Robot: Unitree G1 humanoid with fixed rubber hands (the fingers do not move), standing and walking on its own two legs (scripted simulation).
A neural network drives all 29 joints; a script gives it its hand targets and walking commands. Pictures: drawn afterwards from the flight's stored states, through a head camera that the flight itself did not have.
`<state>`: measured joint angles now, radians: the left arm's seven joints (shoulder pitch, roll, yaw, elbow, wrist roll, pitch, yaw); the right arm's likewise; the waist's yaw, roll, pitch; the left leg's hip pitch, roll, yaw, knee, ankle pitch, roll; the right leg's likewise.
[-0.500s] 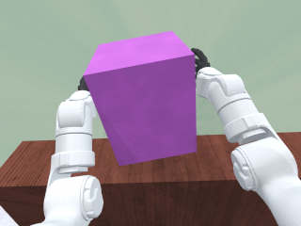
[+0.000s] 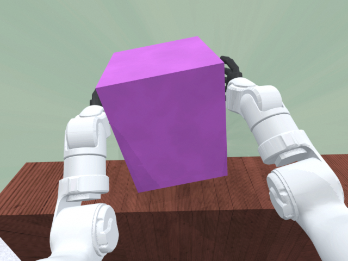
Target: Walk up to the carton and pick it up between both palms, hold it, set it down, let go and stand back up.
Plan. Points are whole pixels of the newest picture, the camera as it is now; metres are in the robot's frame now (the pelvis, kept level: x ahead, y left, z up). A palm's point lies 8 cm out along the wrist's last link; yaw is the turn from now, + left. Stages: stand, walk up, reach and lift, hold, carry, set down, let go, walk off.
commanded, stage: hold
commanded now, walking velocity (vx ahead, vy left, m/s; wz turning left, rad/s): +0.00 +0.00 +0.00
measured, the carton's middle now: (168, 112) +0.38 +0.00 +0.24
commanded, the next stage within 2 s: none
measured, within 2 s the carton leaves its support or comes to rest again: neither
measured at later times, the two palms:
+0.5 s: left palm (100, 111) +0.37 +0.15 +0.26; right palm (235, 85) +0.38 -0.14 +0.30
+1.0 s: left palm (98, 112) +0.37 +0.15 +0.26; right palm (232, 87) +0.38 -0.14 +0.30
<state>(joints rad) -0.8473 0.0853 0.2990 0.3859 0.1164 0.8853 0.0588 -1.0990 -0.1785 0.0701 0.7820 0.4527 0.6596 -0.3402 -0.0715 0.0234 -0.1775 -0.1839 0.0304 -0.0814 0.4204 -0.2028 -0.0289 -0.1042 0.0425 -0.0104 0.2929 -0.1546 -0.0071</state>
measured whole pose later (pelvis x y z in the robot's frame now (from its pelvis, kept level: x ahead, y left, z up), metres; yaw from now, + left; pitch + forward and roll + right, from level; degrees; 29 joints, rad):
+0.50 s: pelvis +0.00 +0.00 +0.00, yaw +0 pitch -1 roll -2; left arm -0.89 0.08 0.31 0.45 0.12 0.86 0.07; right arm -1.14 -0.19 0.05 0.84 0.44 0.65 -0.33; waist -0.06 0.03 -0.19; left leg -0.21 0.03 -0.08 0.42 -0.19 -0.03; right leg -0.13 0.04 0.00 0.30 -0.15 -0.01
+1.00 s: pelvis +0.00 +0.00 +0.00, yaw +0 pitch -2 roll -2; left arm -0.86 0.08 0.31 0.39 0.12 0.88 0.07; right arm -1.10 -0.18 0.07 0.78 0.46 0.66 -0.35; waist -0.07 0.03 -0.18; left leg -0.19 0.03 -0.09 0.42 -0.21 -0.03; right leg -0.10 0.05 0.00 0.29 -0.15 -0.01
